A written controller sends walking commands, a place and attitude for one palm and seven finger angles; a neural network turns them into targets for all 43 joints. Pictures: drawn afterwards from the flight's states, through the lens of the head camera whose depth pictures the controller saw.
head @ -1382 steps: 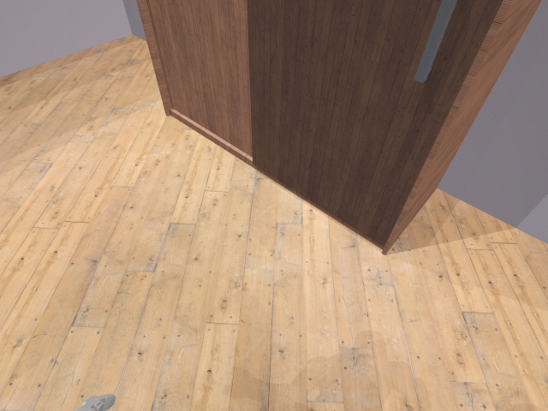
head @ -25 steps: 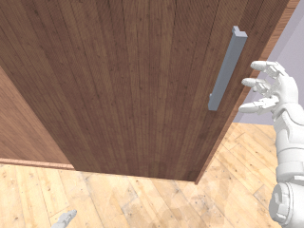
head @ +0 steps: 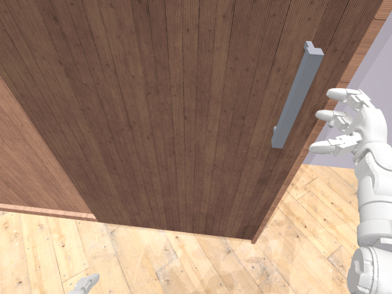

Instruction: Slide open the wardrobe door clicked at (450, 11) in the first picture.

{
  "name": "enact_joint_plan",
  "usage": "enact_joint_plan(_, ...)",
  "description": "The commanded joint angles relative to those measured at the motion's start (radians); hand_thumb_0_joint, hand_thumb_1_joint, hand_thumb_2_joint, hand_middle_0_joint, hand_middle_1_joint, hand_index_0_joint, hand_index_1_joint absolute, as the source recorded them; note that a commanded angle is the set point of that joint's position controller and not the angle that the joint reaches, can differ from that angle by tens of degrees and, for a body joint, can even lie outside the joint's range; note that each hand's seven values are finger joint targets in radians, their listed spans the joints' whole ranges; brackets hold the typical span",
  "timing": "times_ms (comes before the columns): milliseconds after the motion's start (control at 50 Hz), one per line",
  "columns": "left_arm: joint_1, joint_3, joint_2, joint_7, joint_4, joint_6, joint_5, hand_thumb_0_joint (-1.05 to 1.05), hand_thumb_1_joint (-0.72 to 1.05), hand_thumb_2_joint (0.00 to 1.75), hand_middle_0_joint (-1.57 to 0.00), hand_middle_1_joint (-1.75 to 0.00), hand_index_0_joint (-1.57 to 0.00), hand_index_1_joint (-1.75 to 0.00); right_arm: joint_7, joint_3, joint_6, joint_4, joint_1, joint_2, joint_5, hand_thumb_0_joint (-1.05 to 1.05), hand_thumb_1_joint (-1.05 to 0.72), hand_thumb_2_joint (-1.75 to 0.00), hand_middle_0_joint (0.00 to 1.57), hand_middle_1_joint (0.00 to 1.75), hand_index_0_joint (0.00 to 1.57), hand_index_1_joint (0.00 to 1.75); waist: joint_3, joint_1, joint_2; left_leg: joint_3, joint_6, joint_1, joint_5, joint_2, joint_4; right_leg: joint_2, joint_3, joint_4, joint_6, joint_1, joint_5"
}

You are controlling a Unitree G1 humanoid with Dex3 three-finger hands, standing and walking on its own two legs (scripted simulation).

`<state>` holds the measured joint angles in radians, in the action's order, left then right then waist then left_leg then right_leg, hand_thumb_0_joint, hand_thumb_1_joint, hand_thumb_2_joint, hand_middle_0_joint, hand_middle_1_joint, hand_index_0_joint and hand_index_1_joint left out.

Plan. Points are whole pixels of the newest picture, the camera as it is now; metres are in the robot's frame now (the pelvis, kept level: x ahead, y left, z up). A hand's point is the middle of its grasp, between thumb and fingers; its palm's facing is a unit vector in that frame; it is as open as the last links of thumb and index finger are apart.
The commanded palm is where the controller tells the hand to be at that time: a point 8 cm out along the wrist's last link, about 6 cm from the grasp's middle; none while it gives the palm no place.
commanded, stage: move the hooked fingers beside the handle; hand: right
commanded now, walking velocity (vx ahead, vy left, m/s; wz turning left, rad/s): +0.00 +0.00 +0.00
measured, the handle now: (291, 100) +0.50 -0.15 +0.16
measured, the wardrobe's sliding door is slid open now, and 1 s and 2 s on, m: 0.00 0.00 0.00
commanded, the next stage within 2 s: feel for the door with the fingertips in 0.52 s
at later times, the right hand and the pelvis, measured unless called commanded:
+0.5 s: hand (330, 121) +0.43 -0.21 +0.17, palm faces +0.04 +1.00 +0.01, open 14.0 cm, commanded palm +0.40 -0.26 +0.17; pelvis -0.01 +0.00 +0.00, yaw -1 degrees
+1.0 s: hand (314, 125) +0.41 -0.17 +0.17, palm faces +0.00 +1.00 +0.03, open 14.0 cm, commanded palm +0.39 -0.23 +0.17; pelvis -0.01 +0.00 +0.00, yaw +0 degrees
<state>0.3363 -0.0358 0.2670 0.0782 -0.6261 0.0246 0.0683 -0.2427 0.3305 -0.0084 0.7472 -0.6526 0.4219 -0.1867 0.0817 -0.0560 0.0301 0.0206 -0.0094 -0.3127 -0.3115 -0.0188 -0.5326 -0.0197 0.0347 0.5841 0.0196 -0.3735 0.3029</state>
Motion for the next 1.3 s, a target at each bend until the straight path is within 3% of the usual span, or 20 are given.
enact_joint_plan(0, -0.044, 0.056, 0.144, 0.020, 0.126, 0.040, 0.002, 0.00, 0.90, 0.90, -0.20, -0.30, -0.20, -0.30, -0.017, 0.013, 0.078, -0.324, -0.475, 0.228, -0.035, 0.00, 0.50, -0.30, 0.30, 1.20, 0.30, 1.20, 0.310, 0.009, 0.046, 0.006, -0.017, 0.052, 0.409, -0.011, 0.042, 0.001, -0.042, -0.038, 0.022, 0.258, -0.396)
enact_joint_plan(40, -0.043, 0.054, 0.141, 0.026, 0.116, 0.044, 0.004, 0.00, 0.90, 0.90, -0.20, -0.30, -0.20, -0.30, -0.022, -0.041, 0.063, -0.308, -0.516, 0.171, -0.047, 0.00, 0.50, -0.30, 0.30, 1.20, 0.30, 1.20, 0.264, -0.020, 0.015, 0.012, -0.013, 0.024, 0.371, -0.011, 0.059, 0.001, -0.044, -0.039, 0.027, 0.253, -0.355)
enact_joint_plan(120, -0.050, 0.047, 0.148, 0.032, 0.096, 0.042, 0.005, 0.00, 0.90, 0.90, -0.20, -0.30, -0.20, -0.30, -0.014, -0.020, 0.018, -0.208, -0.532, 0.202, -0.034, 0.00, 0.50, -0.30, 0.30, 1.20, 0.30, 1.20, 0.197, -0.020, 0.002, 0.013, -0.014, -0.014, 0.285, -0.004, 0.074, 0.009, -0.055, -0.060, 0.024, 0.198, -0.251)
enact_joint_plan(220, -0.043, 0.045, 0.145, 0.027, 0.092, 0.045, -0.003, 0.00, 0.90, 0.90, -0.20, -0.30, -0.20, -0.30, 0.007, -0.032, 0.037, -0.180, -0.575, 0.192, -0.020, 0.00, 0.50, -0.30, 0.30, 1.20, 0.30, 1.20, 0.253, -0.018, 0.017, 0.011, -0.016, -0.013, 0.272, -0.001, 0.067, 0.013, -0.062, -0.052, 0.021, 0.215, -0.254)
enact_joint_plan(360, -0.033, 0.044, 0.150, 0.023, 0.092, 0.050, -0.007, 0.00, 0.90, 0.90, -0.20, -0.30, -0.20, -0.30, 0.003, 0.035, 0.103, -0.142, -0.589, 0.281, -0.018, 0.00, 0.50, -0.30, 0.30, 1.20, 0.30, 1.20, 0.313, -0.001, -0.015, -0.005, -0.011, 0.053, 0.336, 0.002, 0.051, 0.015, -0.049, -0.041, 0.029, 0.190, -0.280)
enact_joint_plan(420, -0.035, 0.044, 0.146, 0.021, 0.099, 0.046, -0.005, 0.00, 0.90, 0.90, -0.20, -0.30, -0.20, -0.30, -0.007, 0.020, 0.105, -0.139, -0.555, 0.262, -0.009, 0.00, 0.50, -0.30, 0.30, 1.20, 0.30, 1.20, 0.304, 0.006, 0.040, -0.001, -0.015, 0.048, 0.350, 0.002, 0.046, 0.015, -0.042, -0.043, 0.023, 0.195, -0.299)
enact_joint_plan(540, -0.025, 0.053, 0.155, 0.023, 0.108, 0.041, 0.003, 0.00, 0.90, 0.90, -0.20, -0.30, -0.20, -0.30, -0.038, 0.015, 0.084, -0.130, -0.486, 0.251, -0.035, 0.00, 0.50, -0.30, 0.30, 1.20, 0.30, 1.20, 0.244, -0.002, -0.024, 0.003, -0.011, 0.052, 0.347, -0.002, 0.059, 0.009, -0.035, -0.046, 0.031, 0.161, -0.281)
enact_joint_plan(600, -0.021, 0.055, 0.160, 0.026, 0.103, 0.041, 0.002, 0.00, 0.90, 0.90, -0.20, -0.30, -0.20, -0.30, -0.042, 0.061, 0.083, -0.145, -0.512, 0.304, -0.039, 0.00, 0.50, -0.30, 0.30, 1.20, 0.30, 1.20, 0.255, 0.004, -0.029, -0.003, -0.010, 0.047, 0.327, -0.003, 0.063, 0.010, -0.038, -0.053, 0.032, 0.159, -0.256)
enact_joint_plan(680, -0.031, 0.056, 0.146, 0.023, 0.099, 0.055, 0.003, 0.00, 0.90, 0.90, -0.20, -0.30, -0.20, -0.30, -0.038, -0.034, 0.104, -0.249, -0.556, 0.193, -0.043, 0.00, 0.50, -0.30, 0.30, 1.20, 0.30, 1.20, 0.295, -0.013, 0.079, 0.001, -0.016, 0.004, 0.330, -0.008, 0.059, 0.008, -0.045, -0.038, 0.026, 0.251, -0.306)
enact_joint_plan(740, -0.023, 0.059, 0.149, 0.023, 0.088, 0.060, 0.002, 0.00, 0.90, 0.90, -0.20, -0.30, -0.20, -0.30, -0.024, -0.054, 0.101, -0.249, -0.550, 0.167, -0.048, 0.00, 0.50, -0.30, 0.30, 1.20, 0.30, 1.20, 0.286, -0.022, 0.027, 0.013, -0.016, -0.004, 0.304, -0.011, 0.061, 0.003, -0.055, -0.039, 0.025, 0.251, -0.302)
enact_joint_plan(800, -0.039, 0.057, 0.144, 0.015, 0.089, 0.065, 0.000, 0.00, 0.90, 0.90, -0.20, -0.30, -0.20, -0.30, 0.000, -0.040, 0.071, -0.237, -0.493, 0.147, -0.045, 0.00, 0.50, -0.30, 0.30, 1.20, 0.30, 1.20, 0.285, 0.005, 0.056, 0.018, -0.020, -0.008, 0.306, -0.011, 0.056, 0.005, -0.059, -0.048, 0.017, 0.256, -0.312)
enact_joint_plan(840, -0.040, 0.057, 0.143, 0.010, 0.093, 0.064, -0.002, 0.00, 0.90, 0.90, -0.20, -0.30, -0.20, -0.30, 0.019, -0.057, 0.060, -0.262, -0.481, 0.124, -0.041, 0.00, 0.50, -0.30, 0.30, 1.20, 0.30, 1.20, 0.286, 0.007, 0.016, 0.025, -0.019, 0.014, 0.317, -0.010, 0.055, 0.004, -0.059, -0.050, 0.018, 0.246, -0.334)
enact_joint_plan(880, -0.052, 0.058, 0.139, 0.004, 0.099, 0.064, -0.005, 0.00, 0.90, 0.90, -0.20, -0.30, -0.20, -0.30, 0.043, -0.026, 0.042, -0.272, -0.441, 0.136, -0.031, 0.00, 0.50, -0.30, 0.30, 1.20, 0.30, 1.20, 0.292, 0.024, 0.006, 0.020, -0.018, 0.032, 0.345, -0.008, 0.053, 0.004, -0.052, -0.053, 0.018, 0.239, -0.348)
enact_joint_plan(960, -0.068, 0.052, 0.132, 0.001, 0.110, 0.053, -0.007, 0.00, 0.90, 0.90, -0.20, -0.30, -0.20, -0.30, 0.080, -0.037, 0.029, -0.298, -0.440, 0.115, -0.018, 0.00, 0.50, -0.30, 0.30, 1.20, 0.30, 1.20, 0.249, 0.017, -0.046, 0.017, -0.012, 0.051, 0.357, -0.006, 0.058, 0.002, -0.043, -0.062, 0.023, 0.207, -0.333)
enact_joint_plan(980, -0.065, 0.051, 0.134, 0.003, 0.107, 0.050, -0.009, 0.00, 0.90, 0.90, -0.20, -0.30, -0.20, -0.30, 0.088, -0.005, 0.026, -0.278, -0.447, 0.150, -0.013, 0.00, 0.50, -0.30, 0.30, 1.20, 0.30, 1.20, 0.232, 0.018, -0.078, 0.015, -0.011, 0.054, 0.342, -0.006, 0.062, 0.002, -0.044, -0.066, 0.024, 0.188, -0.308)
enact_joint_plan(1040, -0.071, 0.047, 0.133, 0.011, 0.105, 0.042, -0.011, 0.00, 0.90, 0.90, -0.20, -0.30, -0.20, -0.30, 0.101, 0.001, 0.041, -0.290, -0.519, 0.184, 0.002, 0.00, 0.50, -0.30, 0.30, 1.20, 0.30, 1.20, 0.222, 0.009, -0.053, 0.006, -0.011, 0.050, 0.290, -0.001, 0.075, 0.003, -0.041, -0.072, 0.026, 0.188, -0.262)
enact_joint_plan(1100, -0.073, 0.040, 0.123, 0.016, 0.092, 0.045, -0.012, 0.00, 0.90, 0.90, -0.20, -0.30, -0.20, -0.30, 0.095, -0.050, 0.058, -0.269, -0.612, 0.147, 0.017, 0.00, 0.50, -0.30, 0.30, 1.20, 0.30, 1.20, 0.227, -0.012, 0.040, 0.003, -0.015, 0.008, 0.269, -0.001, 0.076, 0.006, -0.047, -0.070, 0.020, 0.219, -0.250)
enact_joint_plan(1140, -0.061, 0.042, 0.127, 0.020, 0.081, 0.048, -0.012, 0.00, 0.90, 0.90, -0.20, -0.30, -0.20, -0.30, 0.082, -0.082, 0.069, -0.223, -0.633, 0.119, 0.013, 0.00, 0.50, -0.30, 0.30, 1.20, 0.30, 1.20, 0.229, -0.031, 0.022, 0.003, -0.014, -0.009, 0.258, -0.002, 0.081, 0.003, -0.050, -0.060, 0.022, 0.229, -0.245)
enact_joint_plan(1240, -0.027, 0.048, 0.141, 0.023, 0.061, 0.054, -0.011, 0.00, 0.90, 0.90, -0.20, -0.30, -0.20, -0.30, 0.040, -0.068, 0.079, -0.107, -0.649, 0.137, -0.010, 0.00, 0.50, -0.30, 0.30, 1.20, 0.30, 1.20, 0.277, -0.033, -0.031, 0.009, -0.015, 0.001, 0.277, -0.003, 0.071, 0.007, -0.059, -0.050, 0.023, 0.222, -0.255)
enact_joint_plan(1280, -0.024, 0.049, 0.141, 0.020, 0.058, 0.058, -0.010, 0.00, 0.90, 0.90, -0.20, -0.30, -0.20, -0.30, 0.031, -0.071, 0.082, -0.082, -0.665, 0.128, -0.015, 0.00, 0.50, -0.30, 0.30, 1.20, 0.30, 1.20, 0.286, -0.032, -0.009, 0.006, -0.013, -0.004, 0.300, -0.001, 0.065, 0.011, -0.056, -0.048, 0.022, 0.218, -0.266)
